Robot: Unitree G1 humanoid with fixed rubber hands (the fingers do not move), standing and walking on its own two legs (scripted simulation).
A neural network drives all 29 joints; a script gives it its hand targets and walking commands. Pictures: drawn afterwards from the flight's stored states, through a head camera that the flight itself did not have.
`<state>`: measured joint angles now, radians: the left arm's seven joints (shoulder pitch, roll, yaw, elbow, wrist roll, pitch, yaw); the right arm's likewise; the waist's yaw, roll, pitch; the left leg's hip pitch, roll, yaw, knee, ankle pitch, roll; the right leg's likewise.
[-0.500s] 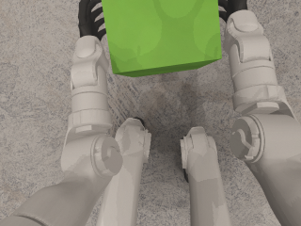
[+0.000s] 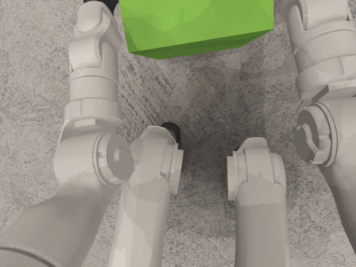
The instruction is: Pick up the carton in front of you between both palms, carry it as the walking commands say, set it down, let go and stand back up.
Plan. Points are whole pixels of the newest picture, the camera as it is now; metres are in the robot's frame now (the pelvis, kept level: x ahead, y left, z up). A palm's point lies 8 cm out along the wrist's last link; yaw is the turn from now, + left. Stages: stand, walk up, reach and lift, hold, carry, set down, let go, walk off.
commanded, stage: set down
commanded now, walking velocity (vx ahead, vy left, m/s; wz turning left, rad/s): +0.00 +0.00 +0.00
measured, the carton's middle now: out of the picture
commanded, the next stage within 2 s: none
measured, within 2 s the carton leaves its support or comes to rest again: rests again in 0.50 s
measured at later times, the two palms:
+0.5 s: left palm (102, 11) +0.51 +0.21 -0.18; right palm out of the picture +0.57 -0.09 -0.19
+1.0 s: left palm (102, 14) +0.51 +0.22 -0.19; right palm out of the picture +0.57 -0.09 -0.21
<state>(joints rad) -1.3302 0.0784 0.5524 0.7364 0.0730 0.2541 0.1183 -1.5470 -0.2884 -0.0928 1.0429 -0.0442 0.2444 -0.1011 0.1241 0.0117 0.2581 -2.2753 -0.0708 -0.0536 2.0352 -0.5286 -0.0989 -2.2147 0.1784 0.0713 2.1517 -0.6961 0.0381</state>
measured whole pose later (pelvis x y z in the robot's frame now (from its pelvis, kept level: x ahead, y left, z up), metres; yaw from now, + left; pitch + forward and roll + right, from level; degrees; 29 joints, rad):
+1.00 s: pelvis -0.01 +0.00 -0.02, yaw +0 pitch +36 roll +5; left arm -1.44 0.19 0.64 1.01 0.13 0.15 0.00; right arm -1.61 -0.29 -0.17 1.13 -0.18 0.17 0.04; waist 0.12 0.04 0.42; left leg -2.22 -0.05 -0.03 2.13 -0.54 -0.10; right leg -2.19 0.12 0.05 2.26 -0.70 0.00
